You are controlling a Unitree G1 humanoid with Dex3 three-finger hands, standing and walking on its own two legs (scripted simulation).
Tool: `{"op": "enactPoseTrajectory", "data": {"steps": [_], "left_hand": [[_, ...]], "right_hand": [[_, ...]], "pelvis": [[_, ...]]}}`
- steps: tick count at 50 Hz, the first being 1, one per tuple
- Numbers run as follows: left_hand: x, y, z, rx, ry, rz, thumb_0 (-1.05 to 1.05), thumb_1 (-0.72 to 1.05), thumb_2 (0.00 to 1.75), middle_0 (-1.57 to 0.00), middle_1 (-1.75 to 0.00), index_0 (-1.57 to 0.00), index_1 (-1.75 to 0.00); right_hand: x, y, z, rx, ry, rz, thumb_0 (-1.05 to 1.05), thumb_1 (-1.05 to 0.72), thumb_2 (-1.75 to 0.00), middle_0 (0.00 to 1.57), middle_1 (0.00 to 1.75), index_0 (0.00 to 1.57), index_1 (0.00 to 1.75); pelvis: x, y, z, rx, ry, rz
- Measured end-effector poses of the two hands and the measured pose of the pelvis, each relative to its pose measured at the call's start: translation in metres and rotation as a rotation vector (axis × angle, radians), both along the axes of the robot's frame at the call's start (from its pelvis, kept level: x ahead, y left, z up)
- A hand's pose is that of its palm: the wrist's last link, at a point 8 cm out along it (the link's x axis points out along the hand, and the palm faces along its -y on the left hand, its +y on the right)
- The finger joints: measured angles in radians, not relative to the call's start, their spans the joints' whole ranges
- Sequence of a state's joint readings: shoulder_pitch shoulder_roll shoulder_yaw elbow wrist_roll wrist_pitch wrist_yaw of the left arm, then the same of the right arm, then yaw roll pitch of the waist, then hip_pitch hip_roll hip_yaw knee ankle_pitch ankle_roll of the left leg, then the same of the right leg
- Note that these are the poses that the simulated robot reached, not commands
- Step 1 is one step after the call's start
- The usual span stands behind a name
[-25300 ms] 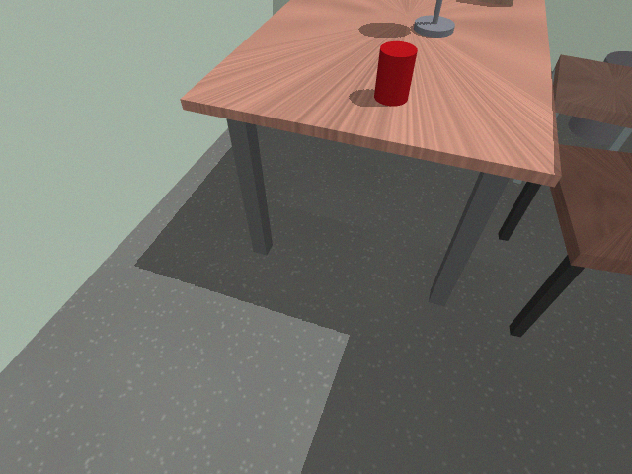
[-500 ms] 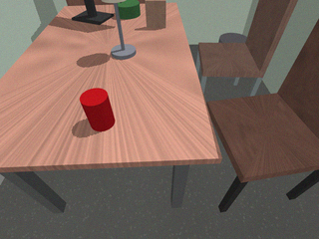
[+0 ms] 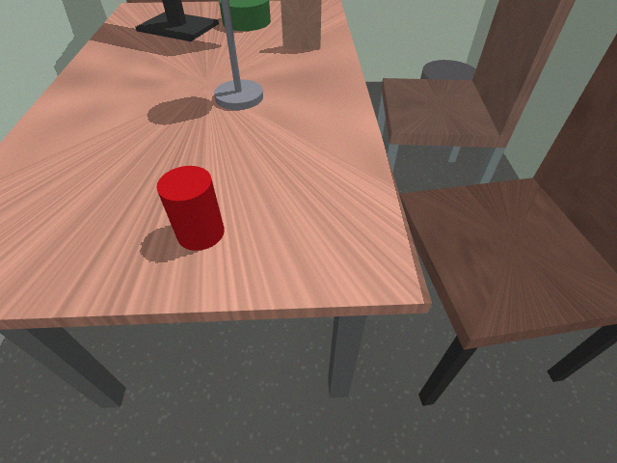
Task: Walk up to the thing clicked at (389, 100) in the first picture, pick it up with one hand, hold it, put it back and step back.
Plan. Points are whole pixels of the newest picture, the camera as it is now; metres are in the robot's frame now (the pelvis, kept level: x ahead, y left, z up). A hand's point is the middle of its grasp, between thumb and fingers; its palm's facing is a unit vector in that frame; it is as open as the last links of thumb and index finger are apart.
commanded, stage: home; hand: left
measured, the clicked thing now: (193, 209) +0.52 +0.22 +0.01
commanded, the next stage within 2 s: stand in 0.88 s
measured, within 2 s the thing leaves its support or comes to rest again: neither
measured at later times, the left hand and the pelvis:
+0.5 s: hand out of the picture +0.07 +0.25 -0.16, palm faces -0.05 -0.93 -0.36, open 17.5 cm; pelvis +0.01 +0.00 +0.00, yaw +0 degrees
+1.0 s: hand out of the picture +0.07 +0.25 -0.16, palm faces -0.04 -0.94 -0.35, open 17.4 cm; pelvis +0.01 +0.00 +0.00, yaw +0 degrees
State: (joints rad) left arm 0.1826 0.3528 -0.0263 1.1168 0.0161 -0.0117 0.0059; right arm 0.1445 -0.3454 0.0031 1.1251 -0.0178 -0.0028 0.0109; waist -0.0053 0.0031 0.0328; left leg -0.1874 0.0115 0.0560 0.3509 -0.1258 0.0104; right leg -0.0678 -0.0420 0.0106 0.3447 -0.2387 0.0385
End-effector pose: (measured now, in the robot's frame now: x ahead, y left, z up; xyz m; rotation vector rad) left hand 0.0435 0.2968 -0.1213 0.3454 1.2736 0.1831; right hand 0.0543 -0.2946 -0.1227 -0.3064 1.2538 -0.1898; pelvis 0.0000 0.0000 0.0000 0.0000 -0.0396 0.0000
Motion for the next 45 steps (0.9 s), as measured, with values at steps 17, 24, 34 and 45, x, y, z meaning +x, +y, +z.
{"op": "enactPoseTrajectory", "data": {"steps": [17, 24, 34, 45], "left_hand": [[0.021, 0.000, 0.003, 0.005, -0.025, -0.003, 0.00, -0.56, 0.05, -0.05, -0.05, -0.06, -0.05], [0.025, -0.001, 0.003, 0.002, -0.029, -0.003, 0.00, -0.55, 0.05, -0.05, -0.05, -0.06, -0.05], [0.026, -0.003, 0.002, -0.002, -0.030, -0.001, 0.00, -0.54, 0.06, -0.05, -0.05, -0.06, -0.05], [0.024, -0.003, 0.002, -0.001, -0.017, 0.006, 0.00, -0.53, 0.06, -0.05, -0.05, -0.06, -0.05]], "right_hand": [[0.015, -0.004, 0.001, -0.006, -0.010, 0.003, 0.00, -0.89, -0.90, 0.20, 0.30, 0.21, 0.30], [0.015, -0.005, 0.002, -0.009, -0.005, -0.001, 0.00, -0.90, -0.90, 0.20, 0.30, 0.21, 0.30], [0.015, -0.006, 0.002, -0.010, -0.002, -0.004, 0.00, -0.90, -0.90, 0.20, 0.30, 0.21, 0.30], [0.015, -0.007, 0.002, -0.009, 0.010, -0.006, 0.00, -0.90, -0.90, 0.20, 0.30, 0.21, 0.30]], "pelvis": [[0.007, -0.001, 0.001, 0.000, 0.000, 0.001], [0.009, -0.002, 0.001, 0.000, -0.002, 0.001], [0.009, -0.003, 0.001, 0.000, -0.002, 0.003], [0.011, -0.004, 0.001, 0.002, 0.003, 0.007]]}}
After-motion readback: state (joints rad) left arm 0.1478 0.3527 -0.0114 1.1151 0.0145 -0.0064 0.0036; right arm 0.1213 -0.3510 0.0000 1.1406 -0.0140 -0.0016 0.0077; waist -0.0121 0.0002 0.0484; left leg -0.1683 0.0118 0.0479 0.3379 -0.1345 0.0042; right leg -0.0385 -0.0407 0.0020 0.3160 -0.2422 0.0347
